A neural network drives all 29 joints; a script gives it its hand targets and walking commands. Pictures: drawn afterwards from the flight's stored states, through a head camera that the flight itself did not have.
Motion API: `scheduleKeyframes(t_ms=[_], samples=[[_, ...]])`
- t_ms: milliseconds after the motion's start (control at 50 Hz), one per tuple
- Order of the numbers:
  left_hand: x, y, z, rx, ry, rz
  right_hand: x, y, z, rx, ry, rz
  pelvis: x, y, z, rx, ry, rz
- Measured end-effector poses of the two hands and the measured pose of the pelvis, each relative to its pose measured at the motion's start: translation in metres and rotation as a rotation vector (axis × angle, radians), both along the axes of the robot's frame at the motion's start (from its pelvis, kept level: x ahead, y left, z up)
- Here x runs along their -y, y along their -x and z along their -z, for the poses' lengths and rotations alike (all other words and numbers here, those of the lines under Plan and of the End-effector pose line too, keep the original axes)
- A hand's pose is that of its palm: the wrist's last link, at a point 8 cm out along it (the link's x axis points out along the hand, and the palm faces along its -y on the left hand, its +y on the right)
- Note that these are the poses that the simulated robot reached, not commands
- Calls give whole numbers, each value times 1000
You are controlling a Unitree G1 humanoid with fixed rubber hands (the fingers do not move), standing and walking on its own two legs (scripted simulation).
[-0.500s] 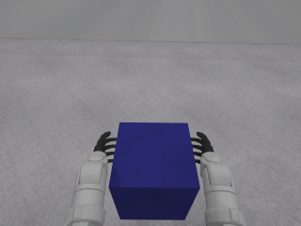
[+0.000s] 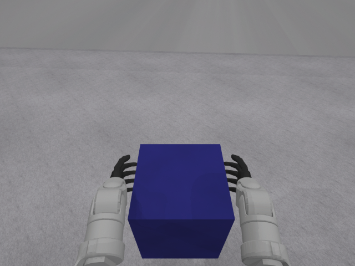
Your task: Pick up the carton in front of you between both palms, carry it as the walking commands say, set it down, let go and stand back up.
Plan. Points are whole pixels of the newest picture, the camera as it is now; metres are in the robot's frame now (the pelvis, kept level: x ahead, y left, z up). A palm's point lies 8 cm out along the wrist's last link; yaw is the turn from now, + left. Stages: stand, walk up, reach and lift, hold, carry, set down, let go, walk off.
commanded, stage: set down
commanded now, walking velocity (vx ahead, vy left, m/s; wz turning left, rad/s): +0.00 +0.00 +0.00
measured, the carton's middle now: (180, 202) +0.29 +0.00 -0.05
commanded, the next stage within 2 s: none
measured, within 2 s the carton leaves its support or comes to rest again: neither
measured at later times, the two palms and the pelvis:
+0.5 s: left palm (133, 196) +0.34 +0.14 -0.10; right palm (231, 200) +0.33 -0.15 -0.10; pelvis -0.01 +0.02 -0.04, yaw -1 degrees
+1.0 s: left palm (141, 204) +0.40 +0.14 -0.25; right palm (223, 213) +0.37 -0.15 -0.25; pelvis -0.05 +0.01 -0.17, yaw +0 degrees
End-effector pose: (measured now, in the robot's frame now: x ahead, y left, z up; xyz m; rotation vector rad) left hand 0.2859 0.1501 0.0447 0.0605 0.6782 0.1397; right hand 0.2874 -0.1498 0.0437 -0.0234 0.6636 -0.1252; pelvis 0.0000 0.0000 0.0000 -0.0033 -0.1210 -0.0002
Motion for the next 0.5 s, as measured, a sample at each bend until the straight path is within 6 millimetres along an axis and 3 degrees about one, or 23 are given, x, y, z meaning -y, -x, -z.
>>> scheduleKeyframes(t_ms=[140, 260, 360, 500], samples=[[-3, -15, 7, -20, 0, 3, -4, -12, 7, -18, 1, 15, -7, -8, 0, -15, 2, 5], [-1, -36, 31, -54, 3, 6, -5, -27, 31, -50, -3, 60, -15, -7, 5, -75, 1, 11], [4, -50, 70, -66, -6, 28, 0, -37, 69, -63, 7, 73, -21, -2, 14, -203, -5, 22], [6, -57, 146, -54, 2, 41, 3, -41, 143, -50, 10, 86, -24, 13, 37, -430, -15, 26]])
